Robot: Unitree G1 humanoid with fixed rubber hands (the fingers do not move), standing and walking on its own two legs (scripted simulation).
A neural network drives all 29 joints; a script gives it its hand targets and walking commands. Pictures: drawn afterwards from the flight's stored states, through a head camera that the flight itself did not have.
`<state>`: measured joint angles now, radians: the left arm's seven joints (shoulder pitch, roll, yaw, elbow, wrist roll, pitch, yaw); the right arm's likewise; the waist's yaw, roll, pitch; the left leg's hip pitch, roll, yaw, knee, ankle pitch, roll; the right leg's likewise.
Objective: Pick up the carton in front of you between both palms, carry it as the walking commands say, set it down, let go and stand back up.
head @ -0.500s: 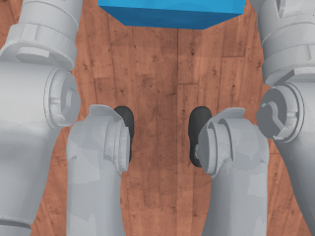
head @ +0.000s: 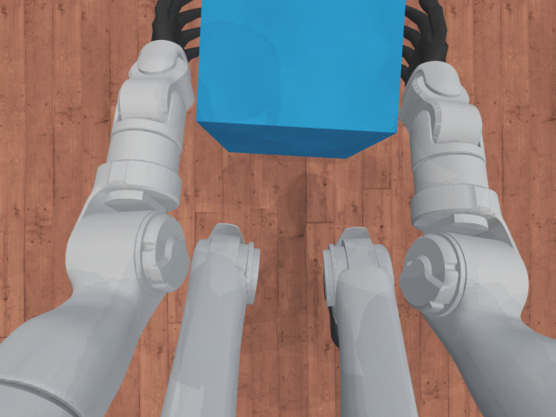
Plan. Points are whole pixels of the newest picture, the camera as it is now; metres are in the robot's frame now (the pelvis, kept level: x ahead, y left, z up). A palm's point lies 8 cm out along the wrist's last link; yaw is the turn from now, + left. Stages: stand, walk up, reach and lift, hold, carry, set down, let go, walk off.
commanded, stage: reach and lift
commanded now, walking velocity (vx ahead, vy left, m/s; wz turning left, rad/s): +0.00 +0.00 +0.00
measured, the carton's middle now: (294, 73) +0.54 +0.00 -0.15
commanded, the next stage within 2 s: none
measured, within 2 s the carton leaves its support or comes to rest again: neither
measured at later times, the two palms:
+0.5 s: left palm (114, 16) +0.49 +0.15 +0.07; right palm (504, 40) +0.49 -0.15 +0.07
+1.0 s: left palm out of the picture +0.44 +0.15 +0.22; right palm out of the picture +0.44 -0.15 +0.23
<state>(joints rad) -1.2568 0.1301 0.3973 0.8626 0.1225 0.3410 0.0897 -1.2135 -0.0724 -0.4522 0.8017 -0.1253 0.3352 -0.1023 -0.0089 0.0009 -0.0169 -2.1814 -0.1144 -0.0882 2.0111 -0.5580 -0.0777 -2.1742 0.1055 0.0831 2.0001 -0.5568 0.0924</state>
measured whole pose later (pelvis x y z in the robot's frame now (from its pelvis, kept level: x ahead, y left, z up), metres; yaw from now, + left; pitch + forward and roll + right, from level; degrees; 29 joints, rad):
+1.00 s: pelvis +0.06 +0.00 +0.26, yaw +1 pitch +26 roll +0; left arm -0.58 -0.10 0.38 0.62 0.21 0.34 0.05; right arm -0.56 0.11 -0.39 0.60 -0.21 0.34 -0.04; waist -0.01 0.00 -0.22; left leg -1.14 -0.09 -0.13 1.10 -0.42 -0.04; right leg -1.14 0.08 0.13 1.10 -0.42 0.04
